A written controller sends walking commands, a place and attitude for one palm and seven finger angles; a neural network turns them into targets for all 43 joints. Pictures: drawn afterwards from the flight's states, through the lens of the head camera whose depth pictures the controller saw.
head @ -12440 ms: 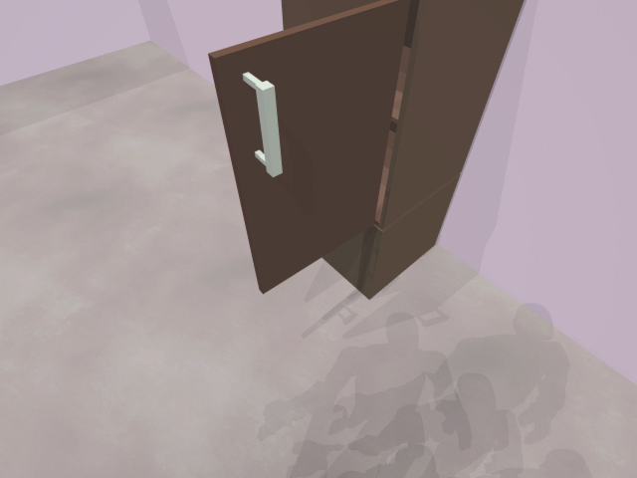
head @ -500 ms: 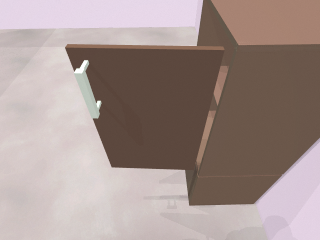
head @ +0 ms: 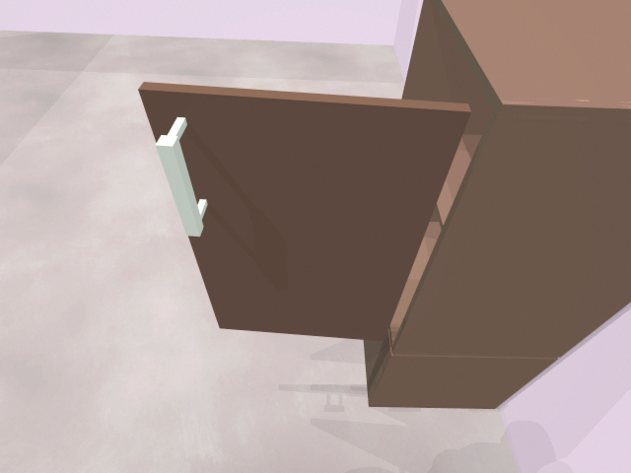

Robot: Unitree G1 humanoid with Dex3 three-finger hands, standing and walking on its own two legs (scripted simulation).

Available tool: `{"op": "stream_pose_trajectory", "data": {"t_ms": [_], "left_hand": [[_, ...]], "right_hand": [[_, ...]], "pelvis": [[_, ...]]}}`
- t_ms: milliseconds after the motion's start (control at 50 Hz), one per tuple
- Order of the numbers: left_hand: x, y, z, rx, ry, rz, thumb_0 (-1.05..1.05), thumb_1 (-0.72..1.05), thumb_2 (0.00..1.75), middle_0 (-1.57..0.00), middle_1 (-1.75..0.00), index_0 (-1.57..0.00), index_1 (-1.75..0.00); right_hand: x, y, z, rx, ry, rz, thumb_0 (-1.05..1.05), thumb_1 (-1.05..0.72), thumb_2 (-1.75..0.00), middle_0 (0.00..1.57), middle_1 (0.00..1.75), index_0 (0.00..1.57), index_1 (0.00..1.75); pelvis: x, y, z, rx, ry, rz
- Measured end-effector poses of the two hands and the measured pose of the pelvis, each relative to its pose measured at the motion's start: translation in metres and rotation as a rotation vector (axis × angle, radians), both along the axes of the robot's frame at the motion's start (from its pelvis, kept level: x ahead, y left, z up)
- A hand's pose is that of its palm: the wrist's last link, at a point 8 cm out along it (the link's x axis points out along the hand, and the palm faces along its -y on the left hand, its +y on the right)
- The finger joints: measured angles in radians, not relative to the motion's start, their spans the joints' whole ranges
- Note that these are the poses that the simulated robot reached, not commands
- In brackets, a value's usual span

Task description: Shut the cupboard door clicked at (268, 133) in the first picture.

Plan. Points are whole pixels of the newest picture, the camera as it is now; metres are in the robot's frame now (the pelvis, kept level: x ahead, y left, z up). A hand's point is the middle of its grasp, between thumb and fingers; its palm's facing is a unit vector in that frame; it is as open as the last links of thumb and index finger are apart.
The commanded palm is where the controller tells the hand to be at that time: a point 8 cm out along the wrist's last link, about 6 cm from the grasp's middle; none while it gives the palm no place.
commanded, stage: look again from close up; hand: left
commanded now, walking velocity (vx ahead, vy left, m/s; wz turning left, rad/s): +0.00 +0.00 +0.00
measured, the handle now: (187, 180) +0.43 +0.21 +0.14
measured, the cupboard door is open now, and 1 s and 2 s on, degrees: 86 86 86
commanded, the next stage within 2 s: raise the hand and make a fist in 0.10 s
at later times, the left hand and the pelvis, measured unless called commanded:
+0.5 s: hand (195, 421) +0.18 +0.15 +0.01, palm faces -0.01 -1.00 -0.03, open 6.7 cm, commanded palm +0.11 +0.22 -0.03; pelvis -0.03 -0.01 -0.05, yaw +2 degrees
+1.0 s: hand (163, 419) +0.17 +0.18 +0.03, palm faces +0.02 -1.00 -0.05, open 4.3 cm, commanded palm +0.13 +0.23 +0.04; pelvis -0.03 -0.02 -0.05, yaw +3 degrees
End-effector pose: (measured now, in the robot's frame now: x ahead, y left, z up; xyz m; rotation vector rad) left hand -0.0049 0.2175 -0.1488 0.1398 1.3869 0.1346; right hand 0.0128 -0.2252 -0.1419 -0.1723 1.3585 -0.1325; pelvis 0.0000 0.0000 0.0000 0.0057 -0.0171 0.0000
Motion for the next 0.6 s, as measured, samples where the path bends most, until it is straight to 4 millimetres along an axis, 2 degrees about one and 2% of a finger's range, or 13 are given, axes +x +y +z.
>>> {"op": "stream_pose_trajectory", "data": {"t_ms": [100,220,240,260,300,360,400,420,460,500,540,600], "left_hand": [[0.003,0.003,0.0,0.002,0.001,0.0,0.0,0.91,0.89,-0.2,-0.3,-0.2,-0.3],[0.006,0.009,0.002,0.019,0.0,-0.003,0.0,0.91,0.89,-0.2,-0.3,-0.2,-0.3],[0.017,0.014,0.007,0.02,-0.06,0.061,0.01,0.91,0.89,-0.2,-0.3,-0.2,-0.3],[0.037,0.02,0.02,0.039,-0.192,0.087,0.01,0.91,0.89,-0.2,-0.3,-0.2,-0.3],[0.081,0.024,0.062,0.074,-0.502,0.095,0.02,0.91,0.89,-0.2,-0.31,-0.2,-0.3],[0.141,0.02,0.123,0.077,-0.922,0.068,0.02,0.92,0.89,-0.22,-0.33,-0.22,-0.32],[0.165,0.014,0.151,0.035,-1.152,0.032,0.01,0.92,0.89,-0.24,-0.35,-0.24,-0.35],[0.171,0.009,0.159,0.002,-1.249,0.003,0.01,0.92,0.89,-0.25,-0.36,-0.25,-0.36],[0.171,-0.002,0.164,-0.07,-1.403,-0.082,0.01,0.92,0.9,-0.27,-0.39,-0.27,-0.39],[0.161,-0.01,0.155,-0.123,-1.457,-0.17,0.0,0.92,0.9,-0.3,-0.43,-0.3,-0.42],[0.143,-0.012,0.136,-0.156,-1.413,-0.189,0.0,0.91,0.89,-0.34,-0.46,-0.34,-0.46],[0.113,-0.004,0.114,-0.132,-1.308,-0.119,0.01,0.91,0.89,-0.4,-0.52,-0.39,-0.51]], "right_hand": [[0.014,-0.001,0.002,-0.01,-0.026,0.008,0.0,-0.92,-0.9,0.2,0.3,0.2,0.29],[0.021,-0.001,0.003,-0.01,-0.035,0.014,0.0,-0.92,-0.9,0.2,0.3,0.2,0.29],[0.025,-0.002,0.004,-0.022,-0.073,0.015,0.0,-0.92,-0.9,0.2,0.3,0.2,0.29],[0.03,-0.003,0.008,-0.041,-0.145,0.015,0.01,-0.92,-0.9,0.2,0.3,0.2,0.29],[0.044,-0.006,0.015,-0.053,-0.306,0.013,0.01,-0.91,-0.9,0.2,0.3,0.2,0.29],[0.069,-0.011,0.022,-0.036,-0.502,0.043,0.01,-0.91,-0.9,0.2,0.3,0.2,0.29],[0.087,-0.015,0.025,-0.027,-0.598,0.063,0.01,-0.91,-0.9,0.2,0.3,0.2,0.29],[0.096,-0.017,0.027,-0.024,-0.641,0.074,0.01,-0.91,-0.9,0.2,0.3,0.2,0.29],[0.113,-0.022,0.031,-0.025,-0.719,0.1,0.01,-0.9,-0.9,0.2,0.3,0.2,0.29],[0.129,-0.028,0.033,-0.031,-0.783,0.124,0.01,-0.9,-0.9,0.2,0.3,0.2,0.29],[0.143,-0.031,0.034,-0.038,-0.833,0.146,0.01,-0.9,-0.9,0.2,0.3,0.2,0.29],[0.159,-0.032,0.036,-0.046,-0.889,0.176,0.01,-0.9,-0.9,0.2,0.3,0.2,0.29]], "pelvis": [[0.003,0.001,0.001,0.0,-0.001,-0.002],[0.005,0.003,0.001,-0.006,0.007,-0.001],[0.003,0.003,0.0,-0.007,0.005,0.001],[0.001,0.003,-0.002,-0.004,0.005,0.002],[0.001,0.003,-0.005,0.007,0.012,0.012],[-0.005,0.001,-0.013,0.01,0.042,0.05],[-0.012,-0.001,-0.02,0.003,0.076,0.047],[-0.016,-0.003,-0.025,0.003,0.097,0.042],[-0.025,-0.008,-0.038,0.006,0.137,0.032],[-0.033,-0.013,-0.051,0.009,0.161,0.027],[-0.04,-0.018,-0.063,0.008,0.171,0.029],[-0.046,-0.023,-0.074,-0.001,0.176,0.04]]}}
